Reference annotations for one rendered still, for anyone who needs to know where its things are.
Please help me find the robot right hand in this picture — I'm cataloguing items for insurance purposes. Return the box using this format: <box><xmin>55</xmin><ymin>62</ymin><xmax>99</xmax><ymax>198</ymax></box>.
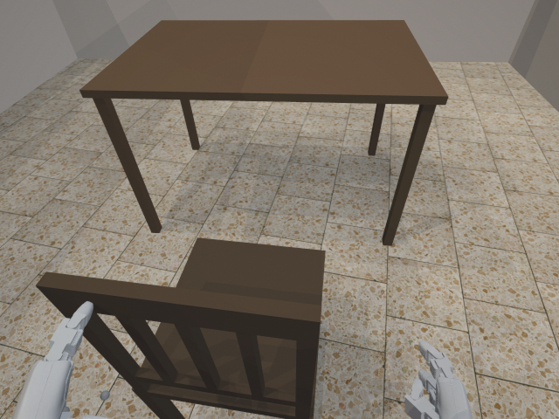
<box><xmin>405</xmin><ymin>340</ymin><xmax>472</xmax><ymax>419</ymax></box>

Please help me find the chair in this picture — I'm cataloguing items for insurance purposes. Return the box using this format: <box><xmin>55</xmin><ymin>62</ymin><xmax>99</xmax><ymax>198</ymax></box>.
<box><xmin>36</xmin><ymin>237</ymin><xmax>326</xmax><ymax>419</ymax></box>

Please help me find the robot left hand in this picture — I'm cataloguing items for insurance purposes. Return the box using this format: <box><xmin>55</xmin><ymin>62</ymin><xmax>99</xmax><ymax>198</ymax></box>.
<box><xmin>12</xmin><ymin>301</ymin><xmax>108</xmax><ymax>419</ymax></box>

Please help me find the table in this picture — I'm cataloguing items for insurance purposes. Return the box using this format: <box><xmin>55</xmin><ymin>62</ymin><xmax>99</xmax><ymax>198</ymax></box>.
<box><xmin>79</xmin><ymin>20</ymin><xmax>449</xmax><ymax>246</ymax></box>

